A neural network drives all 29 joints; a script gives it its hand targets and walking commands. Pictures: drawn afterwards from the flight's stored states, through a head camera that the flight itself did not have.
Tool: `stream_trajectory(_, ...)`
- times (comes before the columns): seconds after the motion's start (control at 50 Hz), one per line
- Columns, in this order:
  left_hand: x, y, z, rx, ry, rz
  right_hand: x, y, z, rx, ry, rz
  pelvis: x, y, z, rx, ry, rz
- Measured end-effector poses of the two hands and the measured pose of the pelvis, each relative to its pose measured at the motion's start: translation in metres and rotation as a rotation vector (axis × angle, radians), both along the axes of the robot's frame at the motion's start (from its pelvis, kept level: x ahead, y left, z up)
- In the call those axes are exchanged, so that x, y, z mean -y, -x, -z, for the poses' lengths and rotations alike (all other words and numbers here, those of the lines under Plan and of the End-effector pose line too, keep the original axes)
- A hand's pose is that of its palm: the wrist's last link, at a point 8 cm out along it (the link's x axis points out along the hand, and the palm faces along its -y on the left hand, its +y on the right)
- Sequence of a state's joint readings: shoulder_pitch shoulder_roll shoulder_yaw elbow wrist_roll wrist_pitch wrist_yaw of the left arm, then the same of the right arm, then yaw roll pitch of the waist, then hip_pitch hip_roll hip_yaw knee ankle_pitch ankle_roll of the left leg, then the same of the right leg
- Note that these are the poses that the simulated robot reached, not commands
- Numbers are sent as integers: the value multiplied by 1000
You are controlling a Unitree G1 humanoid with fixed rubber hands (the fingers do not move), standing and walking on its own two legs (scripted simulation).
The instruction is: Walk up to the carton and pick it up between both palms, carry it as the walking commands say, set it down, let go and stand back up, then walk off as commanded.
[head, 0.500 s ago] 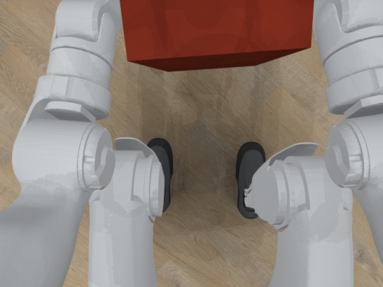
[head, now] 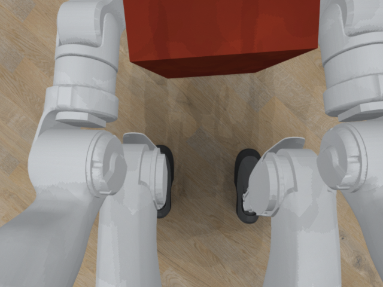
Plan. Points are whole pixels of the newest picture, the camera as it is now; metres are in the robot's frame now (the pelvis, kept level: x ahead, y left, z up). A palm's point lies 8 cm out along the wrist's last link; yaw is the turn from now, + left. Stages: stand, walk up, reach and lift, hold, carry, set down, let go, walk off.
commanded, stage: reach and lift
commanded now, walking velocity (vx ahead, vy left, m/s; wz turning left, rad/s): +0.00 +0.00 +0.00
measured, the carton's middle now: out of the picture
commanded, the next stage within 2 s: none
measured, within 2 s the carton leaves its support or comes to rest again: neither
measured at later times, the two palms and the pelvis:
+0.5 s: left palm out of the picture +0.55 +0.16 -0.01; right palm out of the picture +0.55 -0.13 -0.03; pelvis -0.01 +0.00 +0.04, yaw +0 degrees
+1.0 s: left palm out of the picture +0.52 +0.16 +0.06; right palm out of the picture +0.53 -0.13 +0.04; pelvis -0.01 +0.00 +0.10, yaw +0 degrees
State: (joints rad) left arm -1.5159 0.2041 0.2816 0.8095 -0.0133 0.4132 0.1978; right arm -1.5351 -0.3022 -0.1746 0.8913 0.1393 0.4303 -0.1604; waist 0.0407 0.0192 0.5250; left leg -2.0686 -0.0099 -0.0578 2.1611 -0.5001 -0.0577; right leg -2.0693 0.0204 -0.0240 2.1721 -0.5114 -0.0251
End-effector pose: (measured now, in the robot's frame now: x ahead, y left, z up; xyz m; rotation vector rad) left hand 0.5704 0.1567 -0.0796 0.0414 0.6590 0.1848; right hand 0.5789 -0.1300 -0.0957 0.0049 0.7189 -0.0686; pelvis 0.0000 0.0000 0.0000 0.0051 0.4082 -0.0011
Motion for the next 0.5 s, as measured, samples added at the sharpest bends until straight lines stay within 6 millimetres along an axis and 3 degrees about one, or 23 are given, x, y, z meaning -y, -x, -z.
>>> stream_trajectory(0.26, -2, 10, -41, 16, 15, -4, -2, 11, -42, 14, -6, 18, -4, 6, -19, 52, 15, -1)
stream_trajectory(0.5, -3, 24, -70, 16, 17, -6, -3, 27, -69, 13, -9, 17, -5, 9, -44, 82, 18, -4)
